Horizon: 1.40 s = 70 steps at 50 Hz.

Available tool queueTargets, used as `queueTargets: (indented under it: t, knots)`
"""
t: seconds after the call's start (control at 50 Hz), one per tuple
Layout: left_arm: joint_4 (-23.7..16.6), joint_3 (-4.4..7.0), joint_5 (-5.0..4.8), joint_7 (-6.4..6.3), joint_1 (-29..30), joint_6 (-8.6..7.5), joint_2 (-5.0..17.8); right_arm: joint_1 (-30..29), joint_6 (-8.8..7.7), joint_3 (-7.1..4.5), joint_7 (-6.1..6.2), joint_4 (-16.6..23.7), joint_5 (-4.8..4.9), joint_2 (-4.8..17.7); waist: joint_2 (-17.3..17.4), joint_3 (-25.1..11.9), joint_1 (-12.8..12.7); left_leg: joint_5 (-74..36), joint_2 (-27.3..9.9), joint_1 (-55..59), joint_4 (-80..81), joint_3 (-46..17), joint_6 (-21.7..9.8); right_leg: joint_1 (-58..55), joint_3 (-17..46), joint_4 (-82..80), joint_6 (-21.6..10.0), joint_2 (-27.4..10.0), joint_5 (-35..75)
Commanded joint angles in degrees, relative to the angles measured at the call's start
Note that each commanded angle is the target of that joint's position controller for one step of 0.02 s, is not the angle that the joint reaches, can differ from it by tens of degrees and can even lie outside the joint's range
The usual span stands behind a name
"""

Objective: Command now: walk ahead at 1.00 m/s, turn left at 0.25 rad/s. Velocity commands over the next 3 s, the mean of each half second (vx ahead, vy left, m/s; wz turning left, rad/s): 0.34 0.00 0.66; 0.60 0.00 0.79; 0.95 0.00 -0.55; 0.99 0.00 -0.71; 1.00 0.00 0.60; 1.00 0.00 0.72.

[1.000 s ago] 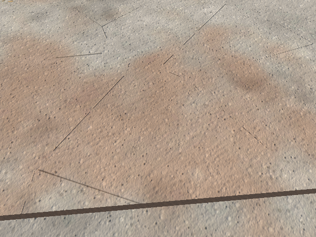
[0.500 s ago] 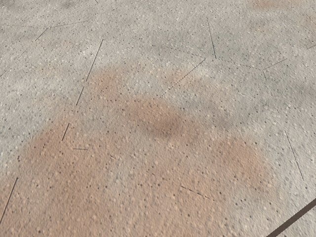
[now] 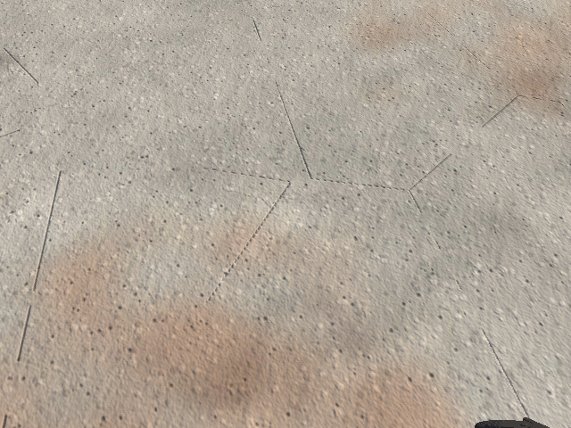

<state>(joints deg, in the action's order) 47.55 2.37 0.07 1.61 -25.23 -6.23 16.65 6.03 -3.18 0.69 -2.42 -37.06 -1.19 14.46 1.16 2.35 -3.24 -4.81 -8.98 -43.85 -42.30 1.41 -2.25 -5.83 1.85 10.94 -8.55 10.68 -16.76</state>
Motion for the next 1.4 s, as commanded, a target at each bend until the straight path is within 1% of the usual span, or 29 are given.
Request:
queueTargets:
  t: [0.02, 0.08, 0.12, 0.14, 0.16, 0.18, 0.2, 0.24, 0.3, 0.4, 0.46, 0.52, 0.58, 0.62, 0.64, 0.66, 0.7, 0.72, 0.76, 0.82, 0.94, 1.08, 1.14, 1.16, 1.18, 1.22, 1.26, 1.32, 1.4]
  knots:
    - [-1.6, 1.72, 0.19, -0.51, -0.1, -1.96, 8.3, -5.8, -0.74, -1.05, -0.81, 2.9, 1.16, 4.1, -1.1, 5.0, -0.5, -9.1, 4.4, 12.1, 7.7, 3.6, -3.5, 9.0, -0.7, -10.1, 0.3, -15.7, 37.2]
    - [-0.7, 1.67, 1.78, -2.42, -0.5, -1.04, 10.3, -2.8, -0.95, -1.94, -0.77, 1.3, 0.07, 6.1, -5.0, 0.3, 1.9, -0.7, 12.0, 15.0, 9.7, 7.1, -5.5, -3.4, -5.2, 1.1, 3.9, -17.7, 70.8]
    - [-1.6, 1.99, 3.07, -4.03, 2.9, 0.49, 11.2, 14.9, -1.31, -3.10, -0.37, -4.6, -0.88, 8.7, -6.7, -7.7, 9.7, 1.2, 16.6, 28.7, 11.8, 7.2, -6.3, -3.6, -7.1, 26.1, 7.0, -17.8, 81.2]
    - [-2.9, 2.09, 1.95, -4.48, 7.0, 0.66, 11.7, 25.3, -1.68, -3.95, 0.18, -7.9, -1.82, 10.2, -5.3, -10.3, 15.3, -6.6, 14.0, 39.7, 17.8, 3.8, -8.0, 4.3, -8.9, 45.0, 8.5, -15.5, 71.1]
    - [-7.0, -0.42, 4.36, -3.51, 7.6, 0.94, 3.6, 24.9, -2.37, -5.14, 0.42, -6.3, 3.06, 15.5, 14.5, -15.2, 11.0, -32.0, 2.6, 61.2, 5.6, -10.5, -10.9, 28.8, -3.6, 70.5, 12.3, -6.4, 0.5]
    - [-8.8, -1.41, -0.02, -2.28, 0.7, -0.29, 2.5, 22.7, -3.76, -5.49, 0.31, -3.2, -0.86, 17.3, 17.8, -31.1, 8.0, -34.2, -12.9, 80.7, 10.5, -43.7, -25.3, 48.9, 8.0, 91.4, 16.0, -0.2, -21.3]
    - [-9.6, -0.63, -0.51, -1.76, 5.5, -1.04, 9.6, 17.1, -2.95, -6.63, 0.73, 0.5, -0.58, 16.2, 2.8, -32.1, 10.6, -32.4, -10.5, 73.9, 14.9, -40.6, -22.0, 46.5, 11.9, 86.8, 13.5, -4.8, -13.4]
    - [-12.6, -0.92, 0.45, -1.91, 12.4, -0.65, 8.4, 8.7, -1.72, -5.71, 1.31, 2.9, 2.20, 12.9, -11.3, -12.8, 4.4, -28.0, -4.1, 49.0, 20.4, -29.7, -17.9, 45.3, 7.4, 76.2, 11.9, -8.4, -11.5]
    - [-13.9, -0.77, 1.46, -2.48, 10.9, 1.73, 7.4, 6.9, -0.70, -5.76, 1.87, 3.2, 1.93, 12.5, -5.9, -3.9, 0.2, -31.1, 3.2, 27.1, 23.9, -21.2, -15.4, 38.5, 5.2, 62.3, 12.6, -9.6, -9.5]
    - [-15.1, -1.27, 0.05, -4.44, 16.2, 3.48, 5.0, 7.9, 3.94, -7.44, 5.50, 2.3, 3.52, 14.5, 1.1, -14.4, 1.9, -41.0, 9.7, 29.8, 16.2, -18.2, -4.9, 34.6, 4.6, 38.2, 14.8, -4.1, 6.4]
    - [-15.8, -1.11, 0.70, -3.75, 21.5, 3.10, 5.2, 8.4, 6.38, -7.85, 8.08, 2.9, 3.94, 13.7, 4.4, -14.9, 3.6, -33.5, 11.4, 31.3, 12.7, -21.1, 0.7, 33.9, 6.1, 29.7, 13.6, -3.0, 13.5]
    - [-16.4, -0.43, -0.44, -2.77, 25.3, 3.22, 6.0, 6.1, 6.23, -7.29, 7.34, 5.4, 2.07, 12.1, 7.2, -12.7, 3.9, 6.0, 7.5, 31.5, 17.2, -31.6, -4.6, 35.2, 10.7, 26.8, 13.6, -6.1, 13.0]
    - [-15.5, 0.92, -0.99, -2.17, 24.1, 2.09, 7.3, 6.4, 4.97, -6.87, 5.41, 6.2, 2.28, 10.3, 7.8, -7.0, 4.4, 33.0, 7.0, 27.5, 16.0, -37.2, -7.4, 28.9, 11.2, 18.7, 9.9, -8.6, 6.0]
    - [-14.0, 2.37, -0.43, -2.54, 16.4, 1.37, 8.8, 10.5, 4.29, -5.16, 3.84, 5.2, 2.16, 5.8, -0.5, -10.0, 2.5, 47.7, 13.2, 15.6, 0.5, -28.7, -5.3, 9.1, 17.6, 11.8, 4.4, -18.2, -5.8]
    - [-13.0, 3.19, 0.96, -2.62, 9.6, 1.55, 12.0, 10.0, 3.47, -4.30, 3.45, 7.9, 3.10, 5.0, -14.4, -10.6, 2.1, 44.7, 18.6, 1.5, -11.1, -16.7, -3.4, -0.2, 38.2, 1.8, -1.6, -27.6, -29.0]
    - [-13.9, 3.80, 0.81, -2.46, 11.0, 0.92, 12.3, 10.2, 2.46, -4.82, 3.29, 8.1, 2.99, 8.8, -16.6, -8.4, 2.5, 36.7, 13.7, -4.7, -20.8, -13.9, -1.4, 0.5, 50.7, -0.7, -3.8, -31.8, -38.0]
    - [-15.0, 3.21, -0.88, -3.04, 12.3, 0.83, 9.1, 8.2, 2.46, -6.30, 3.03, 6.1, 1.38, 13.5, -5.9, -3.9, 1.5, 27.6, 9.6, -4.2, -27.1, -10.7, 1.3, 6.7, 37.3, 1.6, 0.3, -27.7, -27.8]
    - [-13.0, 2.04, 2.47, -3.05, 10.9, 2.31, 8.7, 3.0, 3.13, -6.58, 0.50, 6.9, -4.56, 14.2, 2.3, -1.5, 0.9, 25.1, 9.9, -2.1, -26.0, -8.2, 1.2, 14.2, 30.9, -0.9, 1.3, -26.7, -25.8]
    - [-11.4, 2.46, 2.04, -2.75, 8.8, 2.41, 10.1, 3.1, 3.81, -5.23, -1.71, 8.1, -3.12, 9.2, -4.4, -0.8, 1.1, 19.7, 8.1, -3.0, -29.0, -6.5, 1.4, 15.2, 20.3, -2.1, 2.7, -22.6, -18.7]
    - [-10.6, 2.08, 1.53, -1.65, 7.4, 1.70, 9.1, 4.3, 4.52, -5.03, -2.09, 7.9, -1.35, 9.1, -8.6, -2.4, 1.8, 14.5, 7.3, -4.4, -31.8, -6.9, 2.0, 15.2, 14.0, -2.9, 3.7, -22.2, -15.7]
    - [-5.8, 1.92, 1.31, -1.03, -1.3, 0.20, 8.7, -1.1, 3.58, -4.53, -1.54, 7.4, -1.55, 8.0, -6.7, 2.1, -0.5, 10.0, 10.1, -8.6, -20.7, -11.1, 2.1, 10.6, 10.5, -5.6, 0.3, -23.7, -10.8]
    - [-1.2, 2.21, 1.20, -1.41, -4.9, 1.49, 10.6, -10.7, 0.96, -2.26, -2.36, 9.3, -0.45, 5.5, -10.1, 4.2, -2.3, 17.9, 8.6, 12.4, 8.9, 2.3, 1.1, 10.2, 7.7, -3.6, -1.5, -23.5, 15.1]
    - [-0.4, 2.10, 0.09, -1.01, -1.8, 0.84, 11.0, 15.0, -0.83, -5.06, 1.25, 1.8, -1.47, 11.3, -6.0, -10.6, 11.8, 18.5, 9.0, 51.0, 12.5, -0.5, -1.7, 21.9, 2.1, 27.7, 0.1, -19.1, 37.0]
    - [-3.6, 0.43, -0.77, -0.65, -2.0, 0.14, 4.2, 25.0, -1.18, -6.75, 2.60, 1.3, -3.37, 17.7, 5.4, -21.8, 15.2, 44.9, -9.8, 69.3, 16.1, -22.3, -4.1, 39.0, -0.3, 49.8, 1.4, -13.8, 10.8]
    - [-6.3, 0.43, -1.84, -0.41, 0.2, 0.05, 2.9, 26.6, -0.75, -7.31, 2.77, 1.1, -2.73, 20.1, 14.2, -26.2, 14.5, 58.3, -18.3, 68.8, 28.2, -46.3, -5.8, 49.1, 2.3, 61.9, 1.0, -8.8, -9.3]
    - [-5.6, 1.18, -0.28, -0.13, 6.2, 1.38, 4.8, 17.1, -0.97, -5.20, 2.71, 0.3, -2.28, 11.2, 4.0, -8.0, 9.7, 43.3, -13.0, 53.2, 27.6, -29.7, -4.6, 53.6, 2.8, 64.9, 1.0, -15.1, 0.0]
    - [-4.1, 1.13, 0.73, 0.84, 5.9, 3.04, 2.7, 13.7, -1.32, -4.05, 2.72, -1.1, -1.27, 7.0, 5.4, -1.2, 5.7, 28.6, -7.6, 43.4, 31.1, -15.6, -2.4, 50.2, 2.0, 61.6, 2.8, -17.3, 2.7]
    - [-5.4, 0.85, 1.36, 2.12, 9.4, 5.39, 0.3, 15.0, -2.62, -3.49, 2.39, -4.0, 0.14, 4.2, 6.8, 2.9, 3.6, 15.0, -6.2, 40.5, 33.5, -4.5, -1.6, 53.1, 0.5, 62.7, 3.8, -18.2, 5.6]
    - [-9.7, 0.06, 1.14, 3.29, 18.5, 5.62, 0.1, 13.5, -3.99, -3.53, 2.38, -6.5, -0.29, 3.9, 5.2, 6.4, 1.2, -1.3, -3.1, 37.6, 36.4, 8.4, -0.9, 53.1, -3.0, 53.1, 3.0, -17.4, 15.4]
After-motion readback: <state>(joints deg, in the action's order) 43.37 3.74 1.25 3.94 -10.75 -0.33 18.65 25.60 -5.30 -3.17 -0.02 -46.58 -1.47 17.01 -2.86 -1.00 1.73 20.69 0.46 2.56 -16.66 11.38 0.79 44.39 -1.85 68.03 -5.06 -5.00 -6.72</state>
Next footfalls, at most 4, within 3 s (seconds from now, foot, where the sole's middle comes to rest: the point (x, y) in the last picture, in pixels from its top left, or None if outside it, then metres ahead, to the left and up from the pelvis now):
0.14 left None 0.37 0.11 -0.77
0.60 right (295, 383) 0.58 0.04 -0.77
1.14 left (127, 371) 0.58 0.44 -0.77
1.58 right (129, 219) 1.04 0.55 -0.77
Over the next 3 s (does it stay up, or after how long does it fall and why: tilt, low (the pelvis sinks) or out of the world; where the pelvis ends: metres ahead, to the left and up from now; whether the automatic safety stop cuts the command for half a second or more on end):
stays up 2.07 1.03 -0.02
